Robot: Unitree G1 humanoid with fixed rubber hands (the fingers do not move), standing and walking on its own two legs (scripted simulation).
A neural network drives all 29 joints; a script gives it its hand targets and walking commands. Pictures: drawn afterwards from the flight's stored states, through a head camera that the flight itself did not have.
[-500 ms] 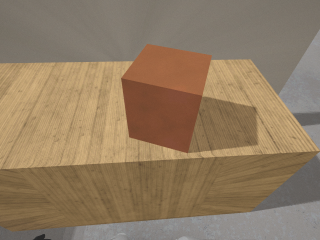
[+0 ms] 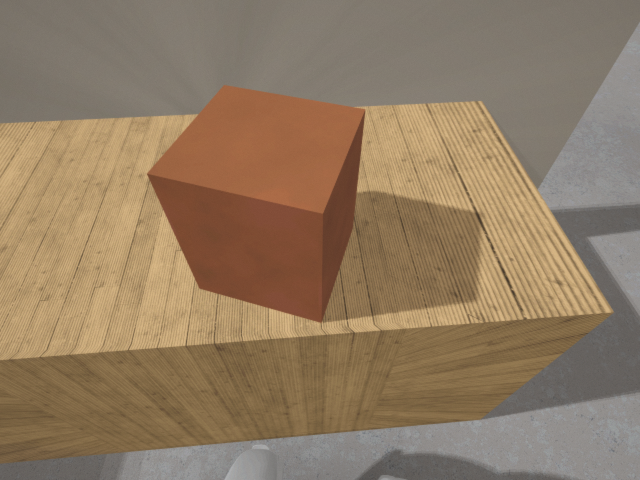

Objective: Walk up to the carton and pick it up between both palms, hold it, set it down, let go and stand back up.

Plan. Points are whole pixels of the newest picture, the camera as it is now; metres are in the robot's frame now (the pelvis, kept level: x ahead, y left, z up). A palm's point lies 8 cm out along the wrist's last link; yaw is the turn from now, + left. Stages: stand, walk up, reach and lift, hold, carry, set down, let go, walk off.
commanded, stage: walk up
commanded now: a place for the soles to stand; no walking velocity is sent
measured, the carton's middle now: (274, 207) +0.49 +0.09 +0.05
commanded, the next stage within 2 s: none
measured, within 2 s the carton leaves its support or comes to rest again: neither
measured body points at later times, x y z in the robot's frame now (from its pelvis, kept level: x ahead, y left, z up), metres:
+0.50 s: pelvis +0.04 -0.05 -0.01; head +0.07 -0.07 +0.44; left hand +0.14 +0.27 -0.07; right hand +0.11 -0.39 -0.12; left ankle +0.06 +0.12 -0.65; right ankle +0.08 -0.13 -0.70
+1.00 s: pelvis +0.02 -0.02 -0.01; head +0.04 +0.00 +0.44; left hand +0.09 +0.32 -0.10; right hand +0.12 -0.36 -0.09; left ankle +0.06 +0.12 -0.70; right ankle +0.06 -0.12 -0.70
